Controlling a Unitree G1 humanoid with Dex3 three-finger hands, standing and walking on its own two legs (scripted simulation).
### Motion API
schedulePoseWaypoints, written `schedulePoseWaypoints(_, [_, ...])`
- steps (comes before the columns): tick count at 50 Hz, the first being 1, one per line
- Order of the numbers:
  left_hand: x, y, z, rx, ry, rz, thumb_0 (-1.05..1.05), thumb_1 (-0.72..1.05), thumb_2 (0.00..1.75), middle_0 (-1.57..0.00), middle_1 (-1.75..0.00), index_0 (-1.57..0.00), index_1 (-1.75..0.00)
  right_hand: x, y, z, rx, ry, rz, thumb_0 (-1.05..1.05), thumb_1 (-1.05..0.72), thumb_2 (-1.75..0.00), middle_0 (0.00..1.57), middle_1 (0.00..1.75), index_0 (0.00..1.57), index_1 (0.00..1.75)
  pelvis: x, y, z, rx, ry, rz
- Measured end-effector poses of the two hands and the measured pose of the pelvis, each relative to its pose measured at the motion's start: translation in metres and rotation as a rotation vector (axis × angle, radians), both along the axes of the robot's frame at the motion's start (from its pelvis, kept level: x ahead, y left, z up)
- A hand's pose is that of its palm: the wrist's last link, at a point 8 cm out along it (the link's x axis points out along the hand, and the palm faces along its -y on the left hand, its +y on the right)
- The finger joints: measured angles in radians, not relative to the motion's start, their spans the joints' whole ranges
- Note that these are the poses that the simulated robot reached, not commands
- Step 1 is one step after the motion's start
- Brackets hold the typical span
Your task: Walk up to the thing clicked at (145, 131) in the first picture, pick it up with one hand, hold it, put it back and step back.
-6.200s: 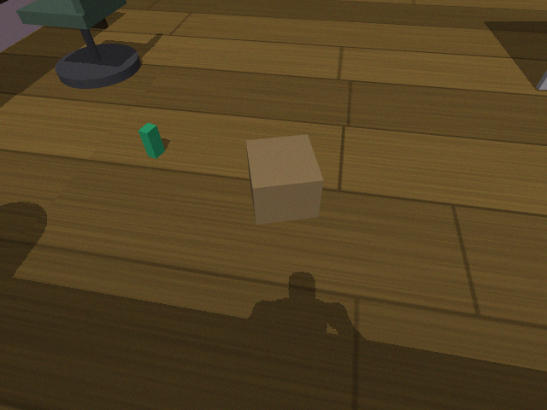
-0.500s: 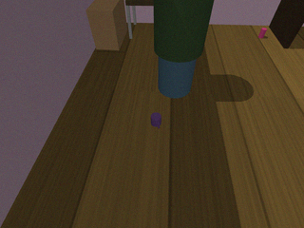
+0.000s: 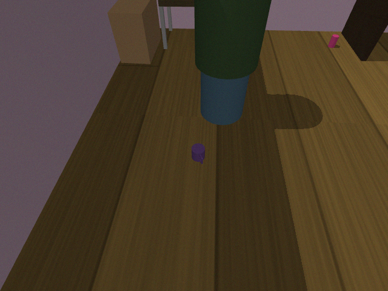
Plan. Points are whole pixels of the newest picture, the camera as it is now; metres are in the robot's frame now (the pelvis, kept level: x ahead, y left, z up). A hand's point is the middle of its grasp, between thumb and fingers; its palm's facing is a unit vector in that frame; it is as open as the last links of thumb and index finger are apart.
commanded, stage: stand
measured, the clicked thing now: out of the picture +0.97 -1.38 -0.69
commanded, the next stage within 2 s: walk up in 0.28 s
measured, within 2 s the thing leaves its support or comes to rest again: neither
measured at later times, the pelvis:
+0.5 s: pelvis -0.02 +0.04 -0.01, yaw -10 degrees
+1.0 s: pelvis -0.03 +0.04 -0.02, yaw -26 degrees
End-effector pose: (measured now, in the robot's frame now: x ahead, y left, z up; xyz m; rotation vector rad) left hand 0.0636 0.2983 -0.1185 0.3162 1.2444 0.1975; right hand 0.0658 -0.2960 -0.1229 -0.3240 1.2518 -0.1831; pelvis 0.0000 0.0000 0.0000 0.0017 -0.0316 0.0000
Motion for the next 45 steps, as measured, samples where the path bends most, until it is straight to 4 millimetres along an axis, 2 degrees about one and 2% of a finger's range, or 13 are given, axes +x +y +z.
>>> schedulePoseWaypoints(16, [0.005,0.002,0.0,0.002,-0.013,-0.02,0.0,0.9,0.9,-0.2,-0.3,-0.2,-0.3,0.003,-0.001,0.0,0.003,-0.028,-0.026,0.01,-0.9,-0.89,0.2,0.3,0.2,0.3,-0.002,0.003,-0.002,-0.005,0.003,-0.031])
schedulePoseWaypoints(20, [0.006,0.013,-0.001,0.021,0.0,-0.075,0.0,0.9,0.9,-0.21,-0.3,-0.2,-0.3,0.006,-0.006,0.004,-0.02,-0.105,-0.089,0.01,-0.9,-0.89,0.2,0.3,0.2,0.3,-0.011,0.015,-0.007,-0.003,0.005,-0.1])
schedulePoseWaypoints(24, [0.013,0.033,-0.007,0.036,0.019,-0.153,0.0,0.9,0.9,-0.21,-0.3,-0.21,-0.3,-0.001,0.0,0.014,-0.052,-0.156,-0.135,0.01,-0.9,-0.89,0.2,0.3,0.2,0.3,-0.018,0.033,-0.011,0.003,0.015,-0.161])
schedulePoseWaypoints(28, [0.035,0.051,-0.022,0.038,0.008,-0.207,0.0,0.9,0.9,-0.21,-0.3,-0.2,-0.3,-0.028,0.012,0.016,-0.104,-0.163,-0.166,0.01,-0.9,-0.9,0.2,0.3,0.2,0.3,-0.023,0.051,-0.021,0.006,0.006,-0.207])
schedulePoseWaypoints(35, [0.068,0.05,-0.014,0.008,-0.008,-0.31,0.0,0.9,0.9,-0.2,-0.3,-0.2,-0.3,-0.096,0.032,0.027,-0.107,-0.096,-0.281,0.01,-0.9,-0.89,0.2,0.3,0.2,0.3,-0.023,0.061,-0.01,-0.019,-0.003,-0.29])
schedulePoseWaypoints(40, [0.091,0.036,-0.006,0.017,-0.005,-0.407,0.0,0.9,0.9,-0.2,-0.3,-0.2,-0.3,-0.141,0.035,0.022,-0.102,-0.063,-0.353,0.01,-0.9,-0.89,0.2,0.3,0.2,0.3,-0.024,0.06,-0.011,-0.021,-0.006,-0.348])
schedulePoseWaypoints(45, [0.117,0.008,-0.002,0.045,-0.064,-0.494,0.0,0.9,0.9,-0.2,-0.3,-0.2,-0.3,-0.181,0.027,0.001,-0.08,-0.03,-0.427,0.01,-0.9,-0.89,0.21,0.3,0.2,0.3,-0.028,0.048,-0.023,-0.012,-0.007,-0.402])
